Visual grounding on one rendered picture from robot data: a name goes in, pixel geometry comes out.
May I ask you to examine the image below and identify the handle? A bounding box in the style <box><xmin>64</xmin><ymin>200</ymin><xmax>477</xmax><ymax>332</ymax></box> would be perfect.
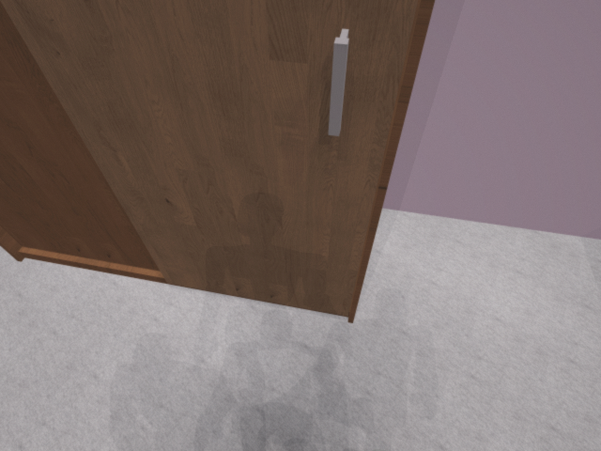
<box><xmin>328</xmin><ymin>29</ymin><xmax>349</xmax><ymax>136</ymax></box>

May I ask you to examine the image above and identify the wardrobe door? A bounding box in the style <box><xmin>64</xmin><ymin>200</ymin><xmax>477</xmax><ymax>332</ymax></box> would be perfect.
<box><xmin>0</xmin><ymin>1</ymin><xmax>160</xmax><ymax>271</ymax></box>
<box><xmin>0</xmin><ymin>0</ymin><xmax>418</xmax><ymax>316</ymax></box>

